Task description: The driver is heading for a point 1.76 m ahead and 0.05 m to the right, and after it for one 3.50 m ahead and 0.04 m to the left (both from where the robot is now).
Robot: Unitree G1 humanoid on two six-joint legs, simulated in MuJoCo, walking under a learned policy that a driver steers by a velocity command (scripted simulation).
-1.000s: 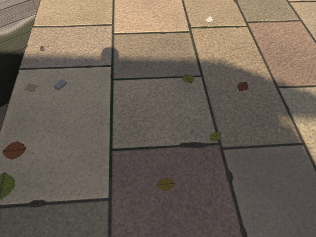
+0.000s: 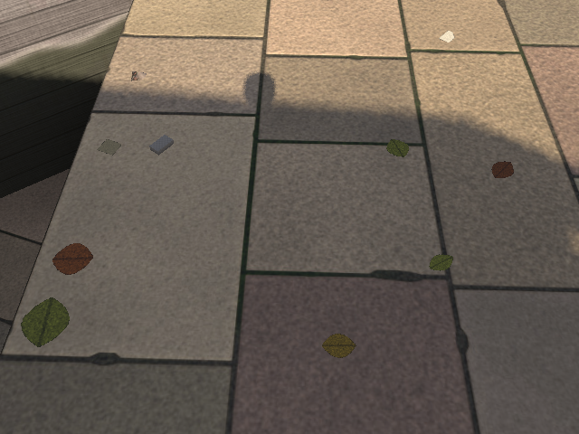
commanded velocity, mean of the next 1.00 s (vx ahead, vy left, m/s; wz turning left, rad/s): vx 0.10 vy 0.00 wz -0.05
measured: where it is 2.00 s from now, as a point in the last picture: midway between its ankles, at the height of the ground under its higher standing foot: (259, 311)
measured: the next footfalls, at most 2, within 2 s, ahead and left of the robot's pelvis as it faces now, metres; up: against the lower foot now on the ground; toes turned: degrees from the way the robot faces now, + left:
right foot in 0.18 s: +0.04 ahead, -0.14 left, +0.00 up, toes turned -9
left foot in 0.60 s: +0.10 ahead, +0.08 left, +0.00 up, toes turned -11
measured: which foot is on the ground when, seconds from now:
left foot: down 0.00-0.18, up 0.20-0.58, down 0.60-0.80, up 0.82-1.00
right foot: up 0.00-0.16, down 0.18-1.00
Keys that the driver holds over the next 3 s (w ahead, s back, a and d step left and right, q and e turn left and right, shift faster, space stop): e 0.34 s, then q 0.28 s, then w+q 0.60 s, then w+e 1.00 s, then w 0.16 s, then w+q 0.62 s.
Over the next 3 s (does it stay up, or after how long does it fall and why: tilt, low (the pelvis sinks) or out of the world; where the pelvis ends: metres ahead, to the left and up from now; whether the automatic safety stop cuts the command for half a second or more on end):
stays up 1.20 -0.05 0.00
